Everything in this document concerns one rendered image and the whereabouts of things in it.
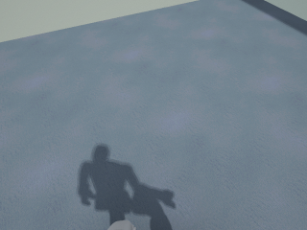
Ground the robot left thigh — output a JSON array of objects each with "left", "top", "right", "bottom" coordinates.
[{"left": 107, "top": 220, "right": 136, "bottom": 230}]

